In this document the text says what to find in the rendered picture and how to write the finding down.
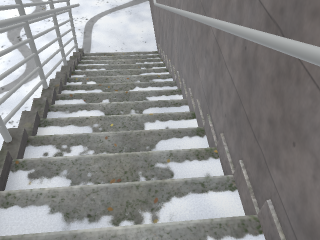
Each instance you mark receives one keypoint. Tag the stairs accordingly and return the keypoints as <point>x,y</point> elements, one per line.
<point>120,156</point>

